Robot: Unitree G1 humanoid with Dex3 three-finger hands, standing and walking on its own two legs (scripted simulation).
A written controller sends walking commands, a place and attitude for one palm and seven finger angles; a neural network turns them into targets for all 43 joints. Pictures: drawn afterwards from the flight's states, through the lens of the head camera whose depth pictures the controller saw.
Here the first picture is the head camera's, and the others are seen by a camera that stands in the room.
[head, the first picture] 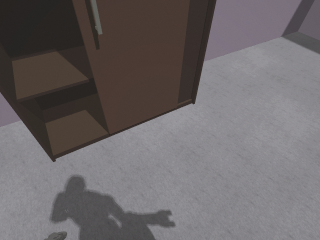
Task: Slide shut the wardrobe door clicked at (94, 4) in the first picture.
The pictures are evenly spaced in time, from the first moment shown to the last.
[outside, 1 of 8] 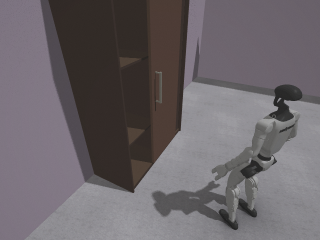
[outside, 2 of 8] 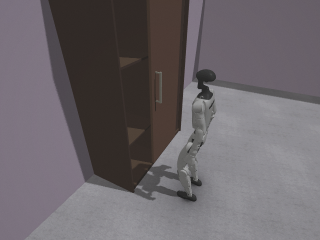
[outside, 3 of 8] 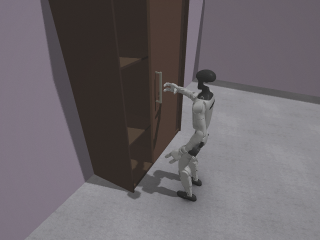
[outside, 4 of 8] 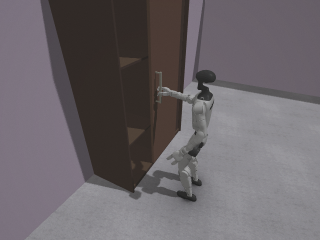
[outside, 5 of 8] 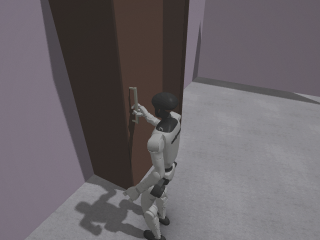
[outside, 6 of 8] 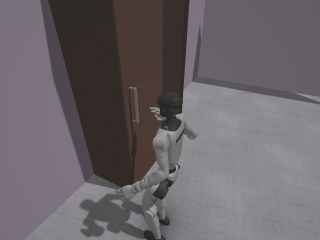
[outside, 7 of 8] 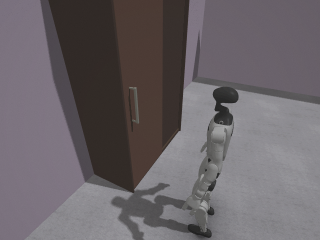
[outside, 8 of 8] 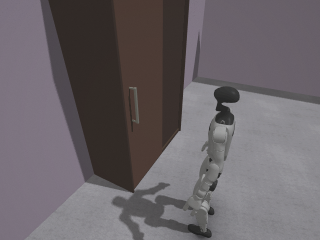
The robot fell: no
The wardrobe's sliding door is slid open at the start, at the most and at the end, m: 0.41 0.41 0.00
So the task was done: yes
